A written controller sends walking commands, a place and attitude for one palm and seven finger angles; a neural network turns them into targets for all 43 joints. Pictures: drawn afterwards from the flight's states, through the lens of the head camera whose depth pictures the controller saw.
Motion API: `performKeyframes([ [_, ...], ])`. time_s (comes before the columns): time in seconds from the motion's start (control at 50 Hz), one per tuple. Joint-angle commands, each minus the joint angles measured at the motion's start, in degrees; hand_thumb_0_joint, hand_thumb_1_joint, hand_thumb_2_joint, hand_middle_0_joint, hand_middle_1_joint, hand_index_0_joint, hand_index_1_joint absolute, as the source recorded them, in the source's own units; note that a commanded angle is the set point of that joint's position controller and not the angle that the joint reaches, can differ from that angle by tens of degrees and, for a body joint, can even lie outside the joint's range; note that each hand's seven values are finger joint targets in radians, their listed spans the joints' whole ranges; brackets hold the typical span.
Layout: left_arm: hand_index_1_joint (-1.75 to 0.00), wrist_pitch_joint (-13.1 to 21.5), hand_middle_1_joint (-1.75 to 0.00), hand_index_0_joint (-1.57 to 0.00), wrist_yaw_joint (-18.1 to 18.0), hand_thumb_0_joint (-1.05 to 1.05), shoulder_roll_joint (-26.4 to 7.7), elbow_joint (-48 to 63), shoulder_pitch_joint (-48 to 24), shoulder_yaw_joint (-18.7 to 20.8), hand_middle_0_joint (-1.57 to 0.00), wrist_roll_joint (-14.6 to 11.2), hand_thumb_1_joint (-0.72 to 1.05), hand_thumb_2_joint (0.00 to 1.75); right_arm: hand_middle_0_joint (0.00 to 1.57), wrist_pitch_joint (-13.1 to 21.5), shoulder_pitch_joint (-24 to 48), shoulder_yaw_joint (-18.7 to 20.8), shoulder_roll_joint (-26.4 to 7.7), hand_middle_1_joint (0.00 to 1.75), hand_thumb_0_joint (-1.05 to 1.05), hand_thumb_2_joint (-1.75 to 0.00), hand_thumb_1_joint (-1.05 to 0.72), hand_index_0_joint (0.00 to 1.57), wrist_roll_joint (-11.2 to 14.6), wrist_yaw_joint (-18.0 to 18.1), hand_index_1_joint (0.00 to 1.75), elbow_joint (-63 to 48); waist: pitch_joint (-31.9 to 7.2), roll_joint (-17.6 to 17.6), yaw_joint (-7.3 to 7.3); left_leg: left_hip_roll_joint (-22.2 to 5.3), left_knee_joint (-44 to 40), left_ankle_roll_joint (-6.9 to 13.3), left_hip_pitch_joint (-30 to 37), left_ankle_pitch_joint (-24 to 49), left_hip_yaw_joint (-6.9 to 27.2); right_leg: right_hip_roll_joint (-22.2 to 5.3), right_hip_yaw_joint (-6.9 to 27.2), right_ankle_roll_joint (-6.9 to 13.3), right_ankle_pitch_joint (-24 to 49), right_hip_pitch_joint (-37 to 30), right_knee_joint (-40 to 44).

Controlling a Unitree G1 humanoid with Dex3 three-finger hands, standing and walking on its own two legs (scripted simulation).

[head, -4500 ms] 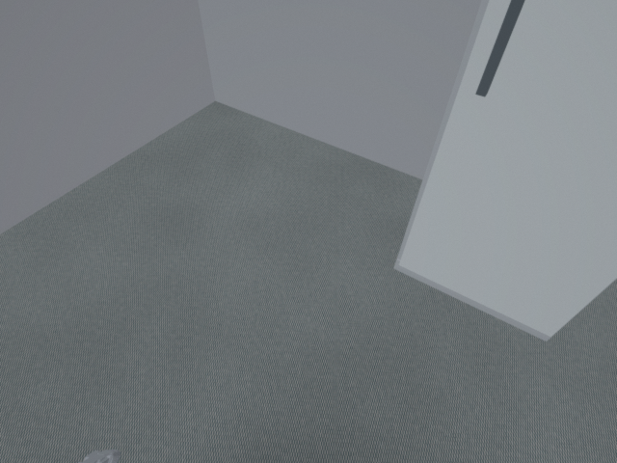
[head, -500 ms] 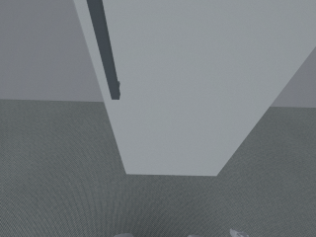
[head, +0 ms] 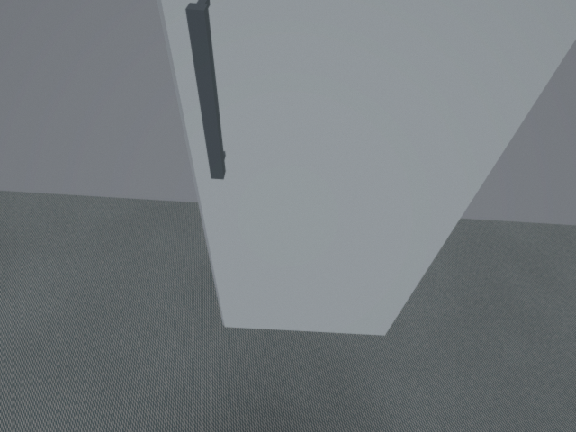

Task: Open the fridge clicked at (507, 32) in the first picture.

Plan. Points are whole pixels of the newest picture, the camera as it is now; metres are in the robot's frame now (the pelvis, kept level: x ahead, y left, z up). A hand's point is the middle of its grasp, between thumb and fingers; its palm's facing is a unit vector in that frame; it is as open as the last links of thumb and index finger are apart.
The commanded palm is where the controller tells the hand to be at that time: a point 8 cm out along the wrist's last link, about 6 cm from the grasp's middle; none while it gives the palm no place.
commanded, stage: come to a stop and stand still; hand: left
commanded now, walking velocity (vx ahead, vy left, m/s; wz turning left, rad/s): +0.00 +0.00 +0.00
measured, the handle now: (212, 99) +0.52 +0.16 +0.20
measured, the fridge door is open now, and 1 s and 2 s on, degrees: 0 0 0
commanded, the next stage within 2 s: look again from close up in 0.56 s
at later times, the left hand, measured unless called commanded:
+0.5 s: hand out of the picture -0.01 +0.18 -0.17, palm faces +0.02 -0.98 -0.21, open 7.4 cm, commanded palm none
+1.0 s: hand out of the picture +0.04 +0.17 -0.17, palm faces +0.00 -0.98 -0.22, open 7.4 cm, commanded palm none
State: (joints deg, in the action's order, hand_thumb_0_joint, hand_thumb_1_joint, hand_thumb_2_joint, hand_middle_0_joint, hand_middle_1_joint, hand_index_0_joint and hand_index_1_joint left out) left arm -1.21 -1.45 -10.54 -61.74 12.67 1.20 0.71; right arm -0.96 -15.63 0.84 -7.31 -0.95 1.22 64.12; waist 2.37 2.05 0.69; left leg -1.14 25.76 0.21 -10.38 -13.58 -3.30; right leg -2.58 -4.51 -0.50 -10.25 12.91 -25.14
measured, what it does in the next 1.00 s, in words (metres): stands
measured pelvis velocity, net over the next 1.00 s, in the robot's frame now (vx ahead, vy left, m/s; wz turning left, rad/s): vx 0.01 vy -0.01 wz -0.01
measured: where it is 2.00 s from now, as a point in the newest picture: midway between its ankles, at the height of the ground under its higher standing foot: outside the picture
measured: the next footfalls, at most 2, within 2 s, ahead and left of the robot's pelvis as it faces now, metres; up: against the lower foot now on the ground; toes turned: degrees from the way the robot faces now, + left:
none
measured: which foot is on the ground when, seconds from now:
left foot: down 0.00-1.00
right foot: down 0.00-1.00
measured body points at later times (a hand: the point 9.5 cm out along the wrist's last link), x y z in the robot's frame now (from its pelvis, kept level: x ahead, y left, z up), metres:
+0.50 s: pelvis +0.00 +0.01 -0.01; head -0.02 -0.01 +0.44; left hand -0.01 +0.23 -0.16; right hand +0.00 -0.21 -0.17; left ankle +0.01 +0.11 -0.74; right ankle +0.04 -0.12 -0.74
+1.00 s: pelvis +0.01 -0.01 +0.00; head +0.02 -0.02 +0.45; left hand +0.04 +0.22 -0.15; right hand +0.01 -0.24 -0.16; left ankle +0.01 +0.11 -0.74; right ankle +0.04 -0.12 -0.74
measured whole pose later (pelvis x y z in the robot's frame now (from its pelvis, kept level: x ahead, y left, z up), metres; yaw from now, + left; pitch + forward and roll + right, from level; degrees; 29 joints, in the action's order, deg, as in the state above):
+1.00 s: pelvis +0.01 -0.01 +0.00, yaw +0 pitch -2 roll +1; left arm 1.3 -1.4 -9.7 -62.3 14.3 -0.3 0.6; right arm 1.4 -16.2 -0.5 -10.2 -1.0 1.2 63.3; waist 2.2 -0.5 -0.4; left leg -1.3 24.7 -0.5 -8.8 -13.9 -3.6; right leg -2.4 -4.1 0.3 -12.0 12.7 -26.6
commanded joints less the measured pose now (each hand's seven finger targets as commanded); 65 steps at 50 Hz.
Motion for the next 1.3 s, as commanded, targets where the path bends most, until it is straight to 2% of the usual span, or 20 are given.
performKeyframes([
  [0.0, -0.3, 1.0, -0.3, -0.2, -0.1, 0.0, -4.0, -0.1, 4.0, 0.6, -0.2, 0.2, 0.9, 0.9, 0.2, 1.3, -0.3, 1.2, -6.9, 0.3, 0.0, -0.9, -0.9, 0.2, 0.1, 0.2, 0.3, -2.9, 2.1, -4.9, 0.7, -6.2, -12.3, 1.1, -8.0, -9.8, 7.0, -3.4, 5.0, 0.3, -3.5, -3.6, 5.2],
  [0.06, -0.3, 1.4, -0.3, -0.2, -0.1, 0.0, -3.5, -1.0, 5.0, 0.3, -0.2, 0.2, 0.9, 0.9, 0.2, 1.3, -2.3, 1.1, -6.2, 0.3, 0.0, -0.9, -0.9, 0.2, 0.1, 0.3, 0.3, -2.0, 2.4, -2.0, 0.05, -5.3, -10.9, 1.0, -6.1, -8.0, 5.8, -3.8, 6.3, 0.5, -5.8, -1.2, 6.9],
  [0.16, -0.3, 1.5, -0.3, -0.2, -0.3, 0.0, -2.7, -2.1, 6.7, 0.2, -0.2, 0.2, 0.9, 0.9, 0.2, 1.2, -4.1, 0.8, -5.4, 0.3, 0.0, -0.9, -0.9, 0.2, 0.2, 0.3, 0.3, -1.0, 3.9, -0.9, -0.44, -5.0, -10.2, 1.0, -5.3, -8.5, 4.9, -3.7, 7.0, 0.5, -8.7, 1.8, 7.9],
  [0.2, -0.3, 1.7, -0.3, -0.2, -0.4, 0.0, -2.5, -2.3, 7.2, 0.2, -0.2, 0.2, 0.9, 0.9, 0.2, 1.4, -4.7, 0.7, -5.0, 0.3, 0.0, -0.9, -0.9, 0.2, 0.2, 0.3, 0.3, -0.8, 2.7, -1.0, -0.52, -4.9, -9.7, 1.0, -4.7, -6.5, 4.6, -3.9, 7.0, 0.6, -7.3, 1.0, 7.7],
  [0.22, -0.3, 2.7, -0.3, -0.2, -2.7, 0.0, -3.9, -3.2, 11.5, -1.0, -0.2, 0.9, 0.9, 0.9, 0.2, 2.4, 1.3, 0.5, -7.9, 0.3, 0.0, -0.9, -0.9, 0.2, 0.4, -0.4, 0.3, -4.7, 4.0, -3.0, 1.65, -5.5, 1.6, -0.8, -7.2, -1.1, 1.1, -6.0, 7.2, 1.3, 3.4, 1.0, 4.1],
  [0.24, -0.3, 3.3, -0.3, -0.2, -2.1, 0.0, -6.4, -1.0, 9.3, -0.5, -0.2, 0.5, 0.9, 0.9, 0.2, 1.8, -1.9, 0.2, -4.5, 0.3, 0.0, -0.9, -0.9, 0.2, 0.3, -0.7, 0.3, -6.1, -2.0, -2.3, -1.05, -1.5, 2.2, -0.8, -4.5, -6.2, 2.3, -7.7, 11.0, 2.9, -11.2, 2.2, 6.6],
  [0.26, -0.3, 3.5, -0.3, -0.2, -1.7, 0.0, -6.6, 0.2, 7.8, -0.2, -0.2, 0.5, 0.9, 0.9, 0.2, 2.0, -5.3, 0.2, -4.8, 0.3, 0.0, -0.9, -0.9, 0.2, 0.2, -0.8, 0.3, -5.8, -3.6, -1.3, -2.58, -2.0, 1.8, -0.1, -2.7, -5.6, 2.4, -7.2, 10.2, 3.7, -17.5, 5.2, 5.8],
  [0.28, -0.3, 3.6, -0.3, -0.2, -1.4, 0.0, -5.7, 0.9, 6.5, -0.2, -0.2, 0.5, 0.9, 0.9, 0.2, 2.5, -7.1, 0.1, -4.7, 0.3, 0.0, -0.9, -0.9, 0.2, -0.3, -0.9, 0.3, -5.8, -4.3, -6.4, -2.92, -2.5, 0.6, 0.2, -1.2, -1.6, 3.2, -6.2, 8.0, 3.8, -12.8, 6.2, 2.9],
  [0.3, -0.3, 3.4, -0.3, -0.2, -1.1, 0.0, -4.7, 0.9, 6.7, -0.5, -0.2, 0.4, 0.9, 0.9, 0.2, 2.7, -6.4, 0.1, -4.5, 0.3, 0.0, -0.9, -0.9, 0.2, -0.1, -0.7, 0.3, -6.1, -1.9, -8.1, -2.38, -3.8, -2.4, 0.7, -3.6, -2.6, 5.1, -4.5, 6.8, 3.1, -12.2, 6.1, 1.8],
  [0.32, -0.3, 3.3, -0.3, -0.2, -0.9, 0.0, -3.9, 1.0, 7.3, -0.7, -0.2, 0.4, 0.9, 0.9, 0.2, 2.7, -5.9, 0.1, -5.2, 0.3, 0.0, -0.9, -0.9, 0.2, 0.0, -0.4, 0.3, -6.8, 0.4, -7.5, -1.85, -4.7, -4.6, 1.3, -6.8, -5.0, 6.4, -3.4, 6.0, 2.7, -10.9, 4.9, 1.3],
  [0.36, -0.3, 3.0, -0.3, -0.2, -0.7, 0.0, -2.8, 0.7, 8.4, -0.9, -0.2, 0.5, 0.9, 0.9, 0.2, 2.6, -5.2, 0.2, -6.2, 0.3, 0.0, -0.9, -0.9, 0.2, 0.1, -0.3, 0.3, -7.5, 3.5, -3.5, -1.07, -4.7, -7.0, 1.8, -10.4, -9.7, 7.4, -2.8, 5.6, 2.5, -10.2, 3.5, 1.0],
  [0.46, -0.3, 3.0, -0.3, -0.2, -0.6, 0.0, -3.1, 1.1, 8.4, -0.7, -0.2, 0.4, 0.9, 0.9, 0.2, 2.7, -5.7, 0.1, -7.2, 0.3, 0.0, -0.9, -0.9, 0.2, 0.0, -0.2, 0.3, -7.1, 5.3, -1.4, -0.82, -4.2, -8.6, 1.9, -10.4, -9.7, 7.2, -3.0, 6.1, 2.4, -9.3, 3.1, 1.8],
  [0.5, -0.3, 3.0, -0.3, -0.2, -0.5, 0.0, -3.5, 1.5, 8.1, -0.6, -0.2, 0.4, 0.9, 0.9, 0.2, 2.9, -5.6, -0.1, -7.3, 0.3, 0.0, -0.9, -0.9, 0.2, 0.0, -0.2, 0.3, -6.9, 5.1, -2.4, -0.61, -4.2, -8.8, 1.9, -9.8, -8.6, 6.8, -3.3, 6.1, 2.4, -8.3, 2.6, 2.0],
  [0.6, -0.3, 3.3, -0.3, -0.2, -0.5, 0.0, -4.5, 2.1, 6.9, -0.3, -0.2, 0.2, 0.9, 0.9, 0.2, 3.1, -5.7, -0.3, -7.3, 0.3, 0.0, -0.9, -0.9, 0.2, 0.0, -0.2, 0.3, -6.0, 2.8, 0.0, -0.84, -3.7, -6.9, 1.6, -6.2, -2.3, 5.1, -4.2, 6.8, 2.6, -6.3, 1.7, 3.2],
  [0.7, -0.3, 3.5, -0.3, -0.2, -0.4, 0.0, -5.7, 2.4, 5.4, 0.0, -0.2, 0.1, 0.9, 0.9, 0.2, 3.3, -4.8, -0.3, -7.9, 0.3, 0.0, -0.9, -0.9, 0.2, 0.0, -0.1, 0.3, -4.9, 1.2, -1.3, -0.75, -4.1, -6.3, 1.3, -4.5, 2.2, 4.5, -4.5, 6.6, 2.8, -1.6, -0.5, 3.1],
  [0.78, -0.3, 3.3, -0.3, -0.2, -0.3, 0.0, -6.0, 2.1, 4.9, 0.0, -0.2, 0.1, 0.9, 0.9, 0.2, 3.1, -4.0, -0.4, -7.7, 0.3, 0.0, -0.9, -0.9, 0.2, 0.0, 0.0, 0.3, -4.2, 1.8, -1.6, -0.51, -4.2, -6.5, 1.1, -3.9, 2.1, 4.3, -4.6, 6.6, 2.7, -1.5, -0.7, 3.8],
  [0.88, -0.3, 3.4, -0.3, -0.2, -0.3, 0.0, -6.3, 1.7, 4.3, 0.1, -0.2, 0.0, 0.9, 0.9, 0.2, 3.2, -3.5, -0.4, -7.9, 0.3, 0.0, -0.9, -0.9, 0.2, 0.0, 0.0, 0.3, -3.3, 0.5, -2.0, -0.59, -4.5, -6.4, 0.9, -2.7, 4.0, 4.2, -4.6, 6.5, 2.8, 1.1, -2.0, 3.8],
  [0.96, -0.3, 3.2, -0.3, -0.2, -0.3, 0.0, -6.3, 1.4, 3.9, 0.0, -0.2, -0.1, 0.9, 0.9, 0.2, 2.9, -3.0, -0.4, -8.1, 0.3, 0.0, -0.9, -0.9, 0.2, 0.0, 0.0, 0.3, -2.8, 0.8, -2.1, -0.63, -4.5, -6.7, 0.6, -2.4, 3.2, 3.8, -4.7, 6.7, 2.8, 0.1, -1.8, 4.4],
  [1.1, -0.3, 3.3, -0.3, -0.2, -0.4, 0.0, -6.4, 0.9, 4.1, 0.1, -0.2, 0.0, 0.9, 0.9, 0.2, 3.0, -2.6, -0.3, -8.2, 0.3, 0.0, -0.9, -0.9, 0.2, 0.1, 0.2, 0.3, -2.3, 0.3, -2.0, -0.58, -4.8, -6.5, 0.5, -1.6, 5.1, 3.7, -4.7, 6.4, 2.7, 3.8, -3.0, 4.4],
  [1.28, -0.3, 3.1, -0.3, -0.2, -0.4, 0.0, -5.8, 0.6, 4.6, -0.1, -0.2, 0.1, 0.9, 0.9, 0.2, 2.7, -2.6, -0.4, -7.2, 0.3, 0.0, -0.9, -0.9, 0.2, 0.1, 0.2, 0.3, -1.7, 1.6, -1.3, -0.59, -4.8, -7.1, 0.5, -1.5, 3.8, 3.7, -4.4, 6.6, 2.7, 1.3, -2.2, 5.5],
])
